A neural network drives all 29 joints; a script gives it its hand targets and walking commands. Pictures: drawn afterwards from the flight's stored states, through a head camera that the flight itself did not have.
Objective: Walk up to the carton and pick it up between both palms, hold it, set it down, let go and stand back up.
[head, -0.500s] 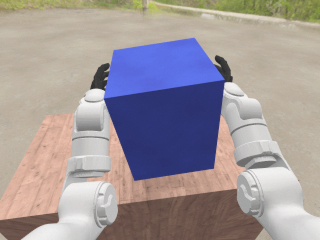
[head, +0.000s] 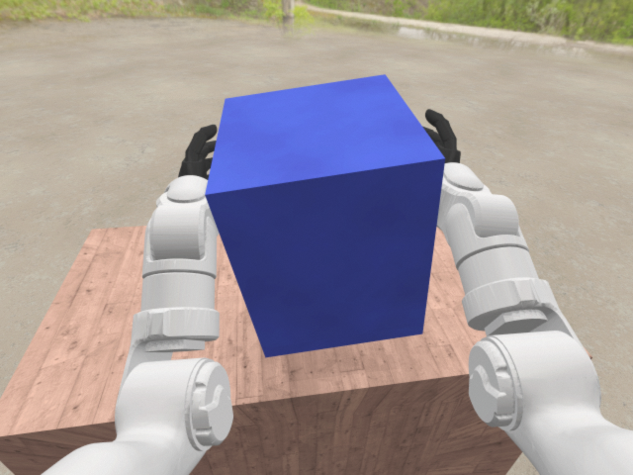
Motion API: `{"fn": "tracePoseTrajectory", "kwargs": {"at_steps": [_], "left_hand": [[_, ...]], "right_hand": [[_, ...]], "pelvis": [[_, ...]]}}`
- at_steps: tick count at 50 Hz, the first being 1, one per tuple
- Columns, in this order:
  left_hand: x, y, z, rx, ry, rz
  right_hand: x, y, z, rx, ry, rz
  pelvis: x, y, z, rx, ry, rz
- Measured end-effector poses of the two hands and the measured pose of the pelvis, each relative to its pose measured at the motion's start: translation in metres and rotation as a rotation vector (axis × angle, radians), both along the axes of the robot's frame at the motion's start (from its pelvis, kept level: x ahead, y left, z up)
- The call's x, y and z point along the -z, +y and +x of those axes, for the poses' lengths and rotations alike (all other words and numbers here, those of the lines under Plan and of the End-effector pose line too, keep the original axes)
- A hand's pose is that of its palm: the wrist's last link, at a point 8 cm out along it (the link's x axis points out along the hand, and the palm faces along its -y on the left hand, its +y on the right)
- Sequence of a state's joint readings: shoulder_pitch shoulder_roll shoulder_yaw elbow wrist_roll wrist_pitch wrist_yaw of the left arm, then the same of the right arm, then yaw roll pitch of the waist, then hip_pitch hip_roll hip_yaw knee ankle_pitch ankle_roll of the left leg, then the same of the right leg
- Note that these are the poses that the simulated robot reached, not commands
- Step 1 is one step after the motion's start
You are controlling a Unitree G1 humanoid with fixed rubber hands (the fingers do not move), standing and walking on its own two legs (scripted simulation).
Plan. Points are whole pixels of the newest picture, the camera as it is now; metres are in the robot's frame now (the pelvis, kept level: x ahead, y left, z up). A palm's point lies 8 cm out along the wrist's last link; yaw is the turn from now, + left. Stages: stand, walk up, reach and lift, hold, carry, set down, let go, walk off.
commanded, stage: hold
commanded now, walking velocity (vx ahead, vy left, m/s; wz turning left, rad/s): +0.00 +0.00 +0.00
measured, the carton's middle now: (324, 217) +0.36 +0.00 +0.21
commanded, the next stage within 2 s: set down in 0.62 s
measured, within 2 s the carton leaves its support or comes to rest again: neither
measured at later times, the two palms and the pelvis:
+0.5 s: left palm (197, 188) +0.37 +0.15 +0.25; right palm (438, 175) +0.38 -0.14 +0.26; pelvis +0.00 +0.00 +0.00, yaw +0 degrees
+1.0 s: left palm (188, 163) +0.39 +0.16 +0.28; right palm (433, 151) +0.39 -0.13 +0.29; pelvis +0.00 +0.00 +0.00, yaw +0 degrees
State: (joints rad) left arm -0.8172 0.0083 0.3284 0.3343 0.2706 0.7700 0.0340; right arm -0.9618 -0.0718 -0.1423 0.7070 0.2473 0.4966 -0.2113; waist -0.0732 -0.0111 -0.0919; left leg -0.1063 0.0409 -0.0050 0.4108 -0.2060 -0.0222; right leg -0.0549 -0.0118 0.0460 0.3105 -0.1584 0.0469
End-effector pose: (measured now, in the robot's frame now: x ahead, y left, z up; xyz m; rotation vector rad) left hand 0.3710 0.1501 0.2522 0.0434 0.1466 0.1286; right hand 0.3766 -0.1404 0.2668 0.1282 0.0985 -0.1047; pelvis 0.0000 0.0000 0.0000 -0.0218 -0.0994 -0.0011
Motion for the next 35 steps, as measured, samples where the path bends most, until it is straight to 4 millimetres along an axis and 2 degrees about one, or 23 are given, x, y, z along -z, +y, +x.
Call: {"fn": "tracePoseTrajectory", "kwargs": {"at_steps": [35], "left_hand": [[-0.0004, -0.0003, 0.0018, 0.002, -0.004, -0.002]], "right_hand": [[-0.001, -0.0001, 0.0013, 0.0, -0.005, -0.006]], "pelvis": [[-0.0001, -0.0002, 0.0009, 0.0, 0.001, 0.0]]}}
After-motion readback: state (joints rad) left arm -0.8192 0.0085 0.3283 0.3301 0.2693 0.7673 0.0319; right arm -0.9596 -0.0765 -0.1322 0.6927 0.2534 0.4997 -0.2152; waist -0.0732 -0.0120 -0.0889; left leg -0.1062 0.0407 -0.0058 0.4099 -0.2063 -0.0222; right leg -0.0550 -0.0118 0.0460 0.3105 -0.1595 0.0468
